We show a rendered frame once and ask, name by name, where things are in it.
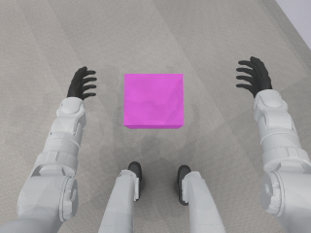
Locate robot left hand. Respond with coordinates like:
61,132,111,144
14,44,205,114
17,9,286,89
66,66,97,101

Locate left robot upper arm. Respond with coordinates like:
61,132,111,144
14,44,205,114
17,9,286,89
0,175,79,233

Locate left robot forearm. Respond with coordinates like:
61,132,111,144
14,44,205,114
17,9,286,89
17,97,86,216

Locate right robot upper arm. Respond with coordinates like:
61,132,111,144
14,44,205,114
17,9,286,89
259,170,311,233

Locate robot right hand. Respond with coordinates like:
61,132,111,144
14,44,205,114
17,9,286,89
236,56,273,99

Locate right robot shin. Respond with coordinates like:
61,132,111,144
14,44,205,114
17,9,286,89
182,171,205,194

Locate carton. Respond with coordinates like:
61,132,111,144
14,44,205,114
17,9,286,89
123,74,185,129

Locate right robot forearm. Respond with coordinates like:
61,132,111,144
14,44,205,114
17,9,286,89
253,89,311,175

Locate left robot foot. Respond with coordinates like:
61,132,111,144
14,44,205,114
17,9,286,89
127,161,142,202

